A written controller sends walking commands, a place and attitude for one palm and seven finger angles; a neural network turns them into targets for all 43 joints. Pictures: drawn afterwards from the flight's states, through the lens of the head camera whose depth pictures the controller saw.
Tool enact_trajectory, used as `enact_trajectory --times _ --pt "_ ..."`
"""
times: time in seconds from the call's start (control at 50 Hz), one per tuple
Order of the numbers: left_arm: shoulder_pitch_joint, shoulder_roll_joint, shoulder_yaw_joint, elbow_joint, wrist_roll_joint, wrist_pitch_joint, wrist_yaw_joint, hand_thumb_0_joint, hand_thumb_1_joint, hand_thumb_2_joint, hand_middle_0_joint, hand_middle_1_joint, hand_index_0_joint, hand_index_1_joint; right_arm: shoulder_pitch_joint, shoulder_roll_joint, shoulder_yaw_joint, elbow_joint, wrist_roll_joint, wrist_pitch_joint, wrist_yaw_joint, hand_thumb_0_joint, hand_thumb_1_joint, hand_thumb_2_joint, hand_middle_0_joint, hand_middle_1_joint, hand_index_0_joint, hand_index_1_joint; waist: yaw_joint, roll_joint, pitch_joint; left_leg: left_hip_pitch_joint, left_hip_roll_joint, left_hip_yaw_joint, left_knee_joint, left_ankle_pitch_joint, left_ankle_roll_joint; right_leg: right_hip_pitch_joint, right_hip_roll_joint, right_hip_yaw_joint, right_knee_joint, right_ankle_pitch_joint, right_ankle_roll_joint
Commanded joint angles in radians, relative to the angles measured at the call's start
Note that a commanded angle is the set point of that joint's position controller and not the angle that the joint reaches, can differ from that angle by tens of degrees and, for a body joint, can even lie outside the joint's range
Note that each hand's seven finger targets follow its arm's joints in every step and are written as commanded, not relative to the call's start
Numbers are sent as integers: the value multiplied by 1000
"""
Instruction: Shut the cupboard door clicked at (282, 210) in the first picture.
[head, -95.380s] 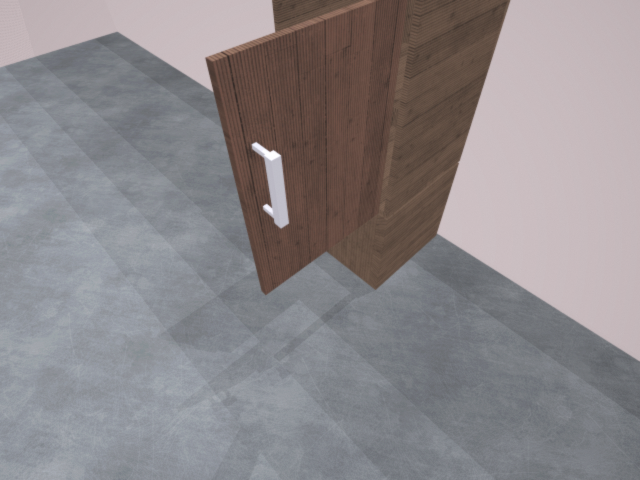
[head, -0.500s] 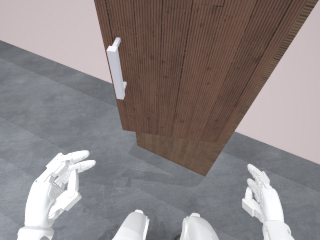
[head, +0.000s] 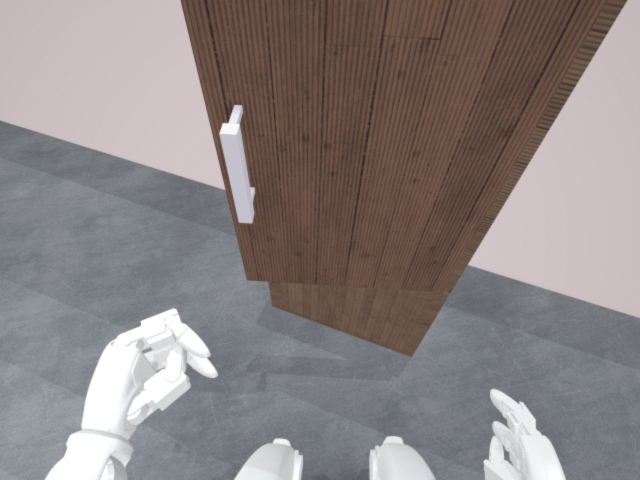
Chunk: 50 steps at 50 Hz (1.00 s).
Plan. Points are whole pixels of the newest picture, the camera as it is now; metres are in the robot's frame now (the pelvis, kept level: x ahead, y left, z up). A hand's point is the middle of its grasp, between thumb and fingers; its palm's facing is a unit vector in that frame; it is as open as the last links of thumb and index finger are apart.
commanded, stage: raise the hand and make a fist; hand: left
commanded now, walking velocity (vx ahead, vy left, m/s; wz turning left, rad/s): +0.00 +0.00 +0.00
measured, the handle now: (242, 168) +0.50 +0.15 +0.10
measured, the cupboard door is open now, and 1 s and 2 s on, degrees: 18 18 18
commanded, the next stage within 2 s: bring the fist close to the handle in 0.88 s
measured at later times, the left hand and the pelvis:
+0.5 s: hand (171, 310) +0.27 +0.17 +0.11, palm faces +0.05 -1.00 -0.06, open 3.1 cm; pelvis +0.04 -0.02 +0.02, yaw +1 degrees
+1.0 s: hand (205, 337) +0.25 +0.14 +0.09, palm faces -0.03 -1.00 -0.03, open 3.1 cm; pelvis +0.03 -0.04 +0.03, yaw +0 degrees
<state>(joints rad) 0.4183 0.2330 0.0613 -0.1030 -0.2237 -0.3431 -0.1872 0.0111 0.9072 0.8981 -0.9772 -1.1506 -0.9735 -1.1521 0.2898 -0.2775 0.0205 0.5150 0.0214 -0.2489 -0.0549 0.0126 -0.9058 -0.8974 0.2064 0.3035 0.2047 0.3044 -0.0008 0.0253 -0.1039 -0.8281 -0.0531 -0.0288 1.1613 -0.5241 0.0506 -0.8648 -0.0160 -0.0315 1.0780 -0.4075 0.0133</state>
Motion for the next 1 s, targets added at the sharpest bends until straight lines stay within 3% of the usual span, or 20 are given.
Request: enact_trajectory --times 0.0,0.04,0.08,0.12,0.2,0.3,0.32,0.36,0.42,0.46,0.5,0.54,0.58,0.64,0.7,0.74,0.84,0.9,0.94,0.98 --pt "-62 170 172 -316 -31 -34 31 0 900 900 -1153 -1340 -1153 -1340 -68 -109 -47 -209 -1 -53 -26 0 -900 -900 200 300 200 300 36 57 -202 110 35 -102 -358 42 -56 226 31 -46 -152 -47 -55" --pt "-38 118 158 -330 -43 -37 59 0 900 900 -1190 -1380 -1190 -1380 -61 -91 -45 -210 -5 -39 -21 0 -900 -900 200 300 200 300 33 74 -190 155 40 -95 -351 179 -75 233 34 -60 -147 41 -56" --pt "-33 82 136 -294 -47 -37 65 0 900 900 -1227 -1420 -1227 -1420 -50 -88 -44 -202 -10 -25 -15 0 -900 -900 200 300 200 300 15 43 -168 158 43 -81 -329 237 -80 224 38 -65 -152 82 -52" --pt "-29 55 95 -247 -34 -30 45 0 900 900 -1263 -1460 -1263 -1460 -45 -94 -43 -198 -12 -15 -8 0 -900 -900 200 300 200 300 -1 43 -134 148 44 -72 -310 285 -80 213 37 -66 -153 111 -51" --pt "-55 65 50 -193 -17 15 -37 0 900 900 -1300 -1500 -1300 -1500 -29 -110 -44 -205 -5 -4 -7 0 -900 -900 200 300 200 300 -22 34 -125 141 42 -61 -299 276 -66 227 37 -53 -176 125 -50" --pt "-122 185 194 -293 -56 29 -59 0 900 900 -1300 -1500 -1300 -1500 -37 -96 -40 -215 -2 -1 -21 0 -900 -900 200 300 200 300 15 45 -238 186 31 -44 -297 350 -57 348 35 -32 -191 220 -53" --pt "-122 183 213 -312 -67 22 -53 0 900 900 -1300 -1500 -1300 -1500 -36 -86 -37 -216 -3 0 -22 0 -900 -900 200 300 200 300 27 62 -270 202 30 -41 -299 391 -61 375 32 -32 -184 256 -53" --pt "-112 162 225 -313 -89 2 -38 0 900 900 -1300 -1500 -1300 -1500 -38 -73 -34 -208 -3 3 -21 0 -900 -900 200 300 200 300 32 62 -264 210 30 -37 -298 431 -68 390 34 -34 -183 298 -52" --pt "-106 131 205 -265 -96 -12 -35 0 900 900 -1300 -1500 -1300 -1500 -37 -74 -35 -189 -3 4 -18 0 -900 -900 200 300 200 300 17 36 -240 194 30 -29 -292 434 -62 397 30 -27 -191 329 -46" --pt "-108 101 162 -210 -89 5 -55 0 900 900 -1300 -1500 -1300 -1500 -33 -85 -38 -181 2 7 -15 0 -900 -900 200 300 200 300 -1 27 -193 185 33 -26 -296 405 -60 367 29 -28 -205 306 -42" --pt "-79 75 128 -116 -87 42 -87 0 900 900 -1300 -1500 -1300 -1500 -34 -94 -41 -179 7 10 -16 0 -900 -900 200 300 200 300 -9 -24 -136 145 29 -22 -298 352 -48 365 24 -14 -236 270 -41" --pt "-80 90 132 -98 -89 66 -111 0 900 900 -1300 -1500 -1300 -1500 -36 -102 -46 -190 12 11 -19 0 -900 -900 200 300 200 300 -2 -59 -141 126 26 -16 -304 305 -43 386 13 7 -259 225 -35" --pt "-106 139 175 -134 -91 72 -114 0 900 900 -1300 -1500 -1300 -1500 -42 -101 -46 -202 11 10 -24 0 -900 -900 200 300 200 300 11 -53 -176 122 21 -10 -307 288 -39 419 4 32 -272 195 -33" --pt "-135 174 238 -205 -102 31 -83 0 900 900 -1300 -1500 -1300 -1500 -51 -84 -42 -208 4 11 -26 0 -900 -900 200 300 200 300 31 -65 -236 117 17 -4 -295 297 -39 478 -9 69 -270 220 -26" --pt "-150 175 253 -247 -106 -37 -45 0 900 900 -1300 -1500 -1300 -1500 -59 -71 -40 -193 1 6 -23 0 -900 -900 200 300 200 300 40 -13 -231 116 18 -3 -290 296 -42 475 -5 73 -254 225 -33" --pt "-136 139 218 -211 -96 -61 -34 0 900 900 -1300 -1500 -1300 -1500 -57 -70 -38 -183 0 4 -17 0 -900 -900 200 300 200 300 26 -5 -197 115 19 0 -291 282 -41 434 -1 63 -250 207 -34" --pt "-107 100 131 -110 -79 -18 -83 0 900 900 -1300 -1500 -1300 -1500 -52 -94 -47 -184 13 11 -15 0 -900 -900 200 300 200 300 -1 -29 -120 88 19 6 -290 186 -34 366 -4 79 -299 46 -30" --pt "-130 146 161 -138 -85 14 -101 0 900 900 -1300 -1500 -1300 -1500 -57 -98 -45 -197 16 13 -24 0 -900 -900 200 300 200 300 7 -46 -143 89 18 1 -292 182 -28 398 -8 95 -315 16 -31" --pt "-151 162 195 -169 -95 12 -94 0 900 900 -1300 -1500 -1300 -1500 -61 -89 -42 -205 14 13 -28 0 -900 -900 200 300 200 300 15 -62 -173 92 17 3 -288 195 -29 422 -12 103 -314 37 -25" --pt "-234 147 187 -217 -98 -17 -72 0 900 900 -1300 -1500 -1300 -1500 -74 -82 -36 -199 12 6 -30 0 -900 -900 200 300 200 300 10 -30 -177 108 17 -1 -293 194 -31 405 -4 87 -302 32 -29"
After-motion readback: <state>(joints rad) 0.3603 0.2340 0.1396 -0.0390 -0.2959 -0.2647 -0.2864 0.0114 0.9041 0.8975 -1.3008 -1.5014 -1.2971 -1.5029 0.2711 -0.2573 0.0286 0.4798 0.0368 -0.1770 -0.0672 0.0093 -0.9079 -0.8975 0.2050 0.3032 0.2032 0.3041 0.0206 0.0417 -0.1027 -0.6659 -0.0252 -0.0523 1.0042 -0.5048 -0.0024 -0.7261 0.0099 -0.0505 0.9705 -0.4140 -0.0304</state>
